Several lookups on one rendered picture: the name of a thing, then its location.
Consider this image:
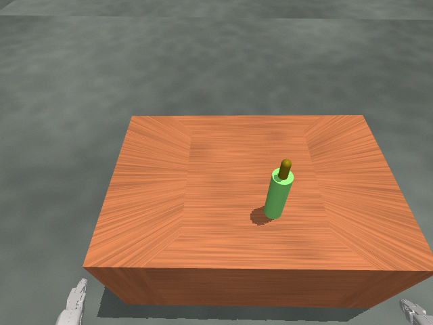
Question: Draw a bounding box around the left robot hand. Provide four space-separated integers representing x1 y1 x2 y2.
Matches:
55 278 87 325

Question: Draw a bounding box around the right robot hand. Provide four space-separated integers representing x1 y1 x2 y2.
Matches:
399 299 433 325

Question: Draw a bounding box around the bottle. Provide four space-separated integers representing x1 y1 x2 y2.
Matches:
264 159 294 219

